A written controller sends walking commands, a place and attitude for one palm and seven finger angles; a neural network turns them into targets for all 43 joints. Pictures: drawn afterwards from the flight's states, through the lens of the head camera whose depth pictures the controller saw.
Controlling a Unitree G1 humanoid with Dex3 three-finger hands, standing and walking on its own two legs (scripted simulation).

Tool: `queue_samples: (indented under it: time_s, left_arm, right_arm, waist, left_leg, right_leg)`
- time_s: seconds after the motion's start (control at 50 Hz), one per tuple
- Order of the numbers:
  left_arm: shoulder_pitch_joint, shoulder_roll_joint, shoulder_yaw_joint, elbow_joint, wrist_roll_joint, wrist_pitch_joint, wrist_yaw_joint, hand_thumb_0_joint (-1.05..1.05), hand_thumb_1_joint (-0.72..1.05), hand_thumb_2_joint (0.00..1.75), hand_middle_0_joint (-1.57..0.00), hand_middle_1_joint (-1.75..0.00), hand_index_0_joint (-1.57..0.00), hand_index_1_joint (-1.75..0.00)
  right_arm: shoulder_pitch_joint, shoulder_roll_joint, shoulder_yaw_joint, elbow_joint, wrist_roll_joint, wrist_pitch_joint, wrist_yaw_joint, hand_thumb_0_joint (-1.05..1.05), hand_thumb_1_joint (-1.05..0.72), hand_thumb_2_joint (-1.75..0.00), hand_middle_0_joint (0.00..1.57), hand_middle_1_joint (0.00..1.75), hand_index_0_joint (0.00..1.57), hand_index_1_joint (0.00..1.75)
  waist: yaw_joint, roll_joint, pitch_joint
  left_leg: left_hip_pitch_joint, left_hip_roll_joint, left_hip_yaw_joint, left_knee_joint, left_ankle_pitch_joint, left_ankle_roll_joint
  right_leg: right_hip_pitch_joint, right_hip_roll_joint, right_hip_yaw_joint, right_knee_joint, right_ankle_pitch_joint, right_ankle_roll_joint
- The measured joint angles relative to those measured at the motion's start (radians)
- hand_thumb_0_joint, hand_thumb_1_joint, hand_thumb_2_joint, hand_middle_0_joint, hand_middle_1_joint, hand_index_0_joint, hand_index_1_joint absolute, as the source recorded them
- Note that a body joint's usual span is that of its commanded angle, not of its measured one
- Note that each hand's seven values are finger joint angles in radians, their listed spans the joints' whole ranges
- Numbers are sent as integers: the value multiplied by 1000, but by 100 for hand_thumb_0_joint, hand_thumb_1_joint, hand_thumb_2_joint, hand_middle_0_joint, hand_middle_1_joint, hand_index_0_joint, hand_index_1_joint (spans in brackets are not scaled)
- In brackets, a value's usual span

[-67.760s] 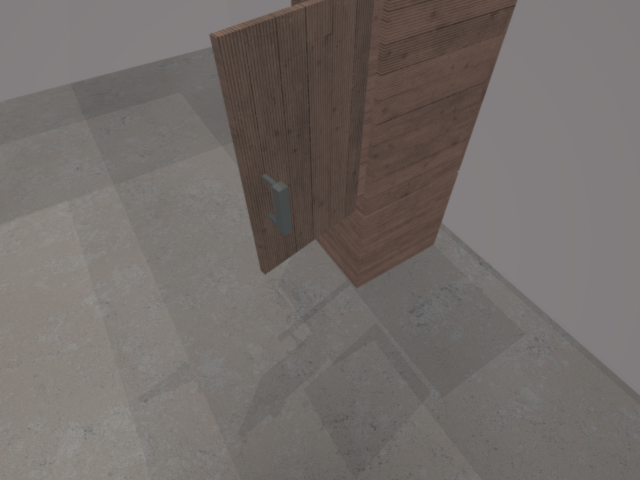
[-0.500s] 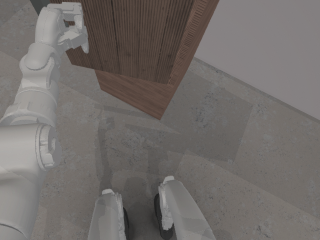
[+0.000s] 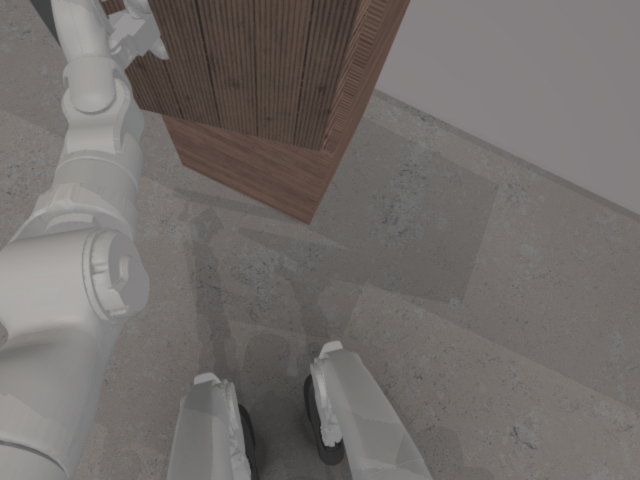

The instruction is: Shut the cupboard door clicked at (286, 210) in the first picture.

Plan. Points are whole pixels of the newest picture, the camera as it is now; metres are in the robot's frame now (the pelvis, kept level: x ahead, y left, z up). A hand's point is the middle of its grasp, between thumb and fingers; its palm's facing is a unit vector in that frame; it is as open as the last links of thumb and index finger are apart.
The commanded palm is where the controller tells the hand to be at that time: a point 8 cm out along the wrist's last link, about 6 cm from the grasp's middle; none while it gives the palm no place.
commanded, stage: pull the fist back off the door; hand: left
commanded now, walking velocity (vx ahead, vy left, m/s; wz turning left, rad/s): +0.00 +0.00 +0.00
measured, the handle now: out of the picture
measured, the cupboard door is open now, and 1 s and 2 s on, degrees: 14 14 14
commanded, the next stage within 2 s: draw the hand back to the body in 0.68 s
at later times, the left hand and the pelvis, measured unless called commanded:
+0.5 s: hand (154, 91) +0.53 +0.09 +0.06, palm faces +0.04 -1.00 +0.01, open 3.1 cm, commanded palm +0.50 +0.13 +0.07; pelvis +0.01 -0.01 +0.03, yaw +3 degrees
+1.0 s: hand (120, 109) +0.48 +0.11 +0.10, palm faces +0.06 -1.00 -0.07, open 3.1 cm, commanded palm +0.43 +0.16 +0.12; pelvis +0.02 -0.01 +0.06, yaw +2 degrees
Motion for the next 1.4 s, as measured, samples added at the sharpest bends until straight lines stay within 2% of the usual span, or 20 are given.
queue_samples:
  time_s: [0.04, 0.08, 0.24, 0.34, 0.44, 0.58, 0.64, 0.72, 0.78, 0.86, 0.94, 1.02, 1.1, 1.18, 1.24, 1.32, 1.4]
  left_arm:
    - [48, -3, -11, -3, 45, -23, 39, 0, 86, 91, -130, -150, -129, -150]
    - [90, -2, -25, -9, 64, -47, 41, 0, 87, 91, -130, -150, -129, -150]
    - [137, -33, -71, 21, -28, -98, -39, 1, 90, 90, -130, -150, -130, -150]
    - [174, -63, -116, 49, -46, -124, -54, 1, 90, 90, -130, -150, -130, -150]
    - [246, -122, -140, 8, -66, -165, -46, 1, 90, 90, -130, -150, -130, -150]
    - [365, -176, -155, -126, -48, -243, -12, 2, 90, 90, -130, -150, -130, -150]
    - [403, -186, -180, -168, -50, -243, -9, 2, 90, 90, -130, -150, -130, -150]
    - [403, -206, -220, -138, -69, -216, -8, 2, 90, 90, -130, -150, -130, -150]
    - [374, -218, -219, -86, -78, -198, -7, 2, 90, 90, -130, -150, -130, -150]
    - [358, -227, -198, -73, -77, -217, -9, 2, 90, 90, -130, -150, -130, -150]
    - [469, -230, -167, -221, -72, -238, -26, 2, 90, 90, -130, -150, -130, -150]
    - [659, -224, -193, -394, -96, -177, -55, 2, 90, 90, -130, -150, -130, -150]
    - [833, -228, -236, -544, -170, -94, -86, 2, 90, 90, -130, -150, -130, -150]
    - [913, -227, -283, -640, -214, -92, -118, 2, 90, 90, -130, -150, -130, -150]
    - [933, -217, -314, -679, -214, -100, -157, 2, 90, 90, -130, -150, -130, -150]
    - [1016, -210, -334, -755, -224, -45, -212, 1, 90, 90, -127, -148, -127, -147]
    - [1179, -188, -362, -911, -163, 73, -142, 1, 90, 90, -121, -141, -121, -140]
  right_arm:
    - [-2, 9, -4, 1, -2, 3, 16, 0, -91, -90, 21, 30, 20, 30]
    - [-5, 17, -7, 5, 1, 5, 22, 0, -91, -90, 21, 30, 20, 30]
    - [-12, 3, -20, 31, 26, 4, 10, 0, -91, -90, 21, 30, 20, 30]
    - [-18, -27, -36, 23, 30, 10, 4, 0, -91, -90, 21, 30, 20, 30]
    - [-44, -43, -55, 14, 30, 15, 0, 0, -91, -90, 20, 30, 20, 30]
    - [-93, -33, -74, 12, 28, 26, -5, 0, -91, -90, 20, 30, 20, 30]
    - [-107, -21, -76, 17, 35, 37, -6, 0, -91, -90, 20, 30, 20, 30]
    - [-118, -6, -65, 27, 44, 49, -11, 0, -91, -90, 20, 30, 20, 30]
    - [-127, 5, -52, 28, 46, 50, -17, 0, -91, -90, 20, 30, 20, 30]
    - [-130, 12, -46, 17, 41, 43, -20, 0, -91, -90, 21, 30, 20, 30]
    - [-116, 7, -58, -9, 49, 59, -22, 0, -91, -90, 20, 30, 20, 30]
    - [-89, -5, -68, -31, 79, 84, -30, 0, -91, -90, 20, 30, 20, 30]
    - [-68, -10, -62, -40, 113, 85, -58, 0, -91, -90, 20, 30, 20, 30]
    - [-78, -12, -50, -29, 130, 51, -91, 0, -91, -90, 20, 30, 20, 30]
    - [-110, -21, -51, -26, 134, 28, -104, 0, -91, -90, 20, 30, 20, 30]
    - [-153, -38, -56, -60, 147, 16, -110, 1, -91, -90, 20, 30, 20, 30]
    - [-193, -21, -61, -103, 151, 54, -143, 1, -91, -90, 20, 30, 20, 30]
  waist:
    - [0, 3, -3]
    - [1, 2, -1]
    - [31, -9, -11]
    - [48, -20, -23]
    - [60, -36, -16]
    - [82, -41, -10]
    - [101, -33, -14]
    - [123, -24, -17]
    - [123, -28, -19]
    - [111, -38, -24]
    - [121, -40, -25]
    - [160, -27, -14]
    - [203, -26, 6]
    - [227, -45, 16]
    - [232, -61, 18]
    - [235, -58, 22]
    - [244, -57, 37]
  left_leg:
    - [21, 0, 4, -14, 2, -1]
    - [47, 0, 8, -30, 5, -2]
    - [153, -10, -2, -105, 27, -11]
    - [188, -16, -6, -124, 29, -13]
    - [190, -23, -6, -118, 27, -13]
    - [192, -28, 6, -109, 18, -10]
    - [216, -30, 12, -120, 17, -9]
    - [263, -37, 11, -148, 22, -8]
    - [282, -40, 9, -162, 28, -8]
    - [278, -39, 9, -161, 31, -11]
    - [312, -29, 29, -181, 30, -11]
    - [422, -25, 49, -260, 49, -9]
    - [573, -31, 46, -379, 86, -11]
    - [686, -38, 19, -466, 122, -17]
    - [739, -40, 1, -497, 134, -21]
    - [813, -39, 5, -543, 145, -19]
    - [938, -45, 31, -641, 171, -16]
  right_leg:
    - [17, 1, 4, -9, 1, -1]
    - [40, 1, 8, -20, 2, -2]
    - [149, -6, 2, -88, 13, -10]
    - [186, -11, -2, -102, 9, -12]
    - [187, -18, -1, -91, 2, -12]
    - [182, -23, 11, -72, -9, -7]
    - [204, -24, 16, -79, -12, -5]
    - [251, -30, 17, -101, -12, -3]
    - [271, -33, 16, -112, -9, -4]
    - [266, -32, 15, -111, -7, -7]
    - [286, -20, 36, -124, -1, -7]
    - [385, -13, 58, -191, 17, -3]
    - [536, -15, 59, -304, 49, -2]
    - [664, -20, 35, -399, 77, -7]
    - [727, -22, 18, -440, 88, -11]
    - [801, -19, 23, -488, 101, -9]
    - [907, -23, 52, -560, 121, -2]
